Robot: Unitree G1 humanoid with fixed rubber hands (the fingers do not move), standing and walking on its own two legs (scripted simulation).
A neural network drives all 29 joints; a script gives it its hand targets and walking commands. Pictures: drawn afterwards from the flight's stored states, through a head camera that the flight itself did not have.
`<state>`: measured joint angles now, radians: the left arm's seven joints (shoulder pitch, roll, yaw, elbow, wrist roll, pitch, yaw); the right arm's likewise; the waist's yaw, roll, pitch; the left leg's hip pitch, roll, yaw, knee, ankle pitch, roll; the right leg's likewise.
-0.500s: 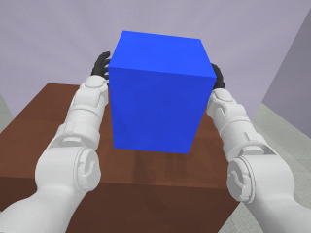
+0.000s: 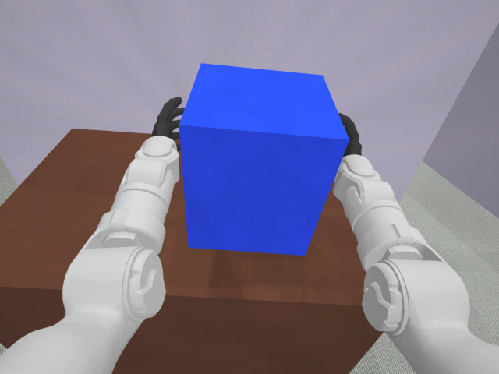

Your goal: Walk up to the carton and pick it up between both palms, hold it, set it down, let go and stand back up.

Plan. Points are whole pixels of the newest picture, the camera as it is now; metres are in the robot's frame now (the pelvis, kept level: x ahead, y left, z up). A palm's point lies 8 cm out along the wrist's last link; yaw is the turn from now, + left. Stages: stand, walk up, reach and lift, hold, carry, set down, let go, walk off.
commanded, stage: set down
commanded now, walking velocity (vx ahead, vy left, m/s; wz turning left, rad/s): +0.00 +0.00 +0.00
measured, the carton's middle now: (254, 162) +0.45 -0.01 +0.17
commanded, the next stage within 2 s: none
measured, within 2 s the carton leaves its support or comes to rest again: rests again in 1.76 s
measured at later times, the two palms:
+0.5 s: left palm (169, 155) +0.44 +0.13 +0.18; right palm (344, 174) +0.42 -0.17 +0.17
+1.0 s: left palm (174, 174) +0.45 +0.13 +0.13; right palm (340, 185) +0.42 -0.17 +0.14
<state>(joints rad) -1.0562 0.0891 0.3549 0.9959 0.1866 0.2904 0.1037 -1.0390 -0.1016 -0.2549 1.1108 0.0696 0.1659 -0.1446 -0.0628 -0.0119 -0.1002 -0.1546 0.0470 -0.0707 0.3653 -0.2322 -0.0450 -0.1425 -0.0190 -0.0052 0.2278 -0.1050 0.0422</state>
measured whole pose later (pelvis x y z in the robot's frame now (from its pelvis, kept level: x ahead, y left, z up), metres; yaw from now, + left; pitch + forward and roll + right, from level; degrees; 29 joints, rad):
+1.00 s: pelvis +0.01 +0.00 +0.00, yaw -1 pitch +4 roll -1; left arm -0.98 0.03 0.48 1.01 0.31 0.18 0.05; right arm -0.91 0.02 -0.53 0.95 -0.26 0.06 -0.06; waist -0.05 -0.01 -0.06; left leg -0.18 0.04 -0.06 0.33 -0.22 -0.04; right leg -0.20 -0.03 0.01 0.24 -0.11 0.05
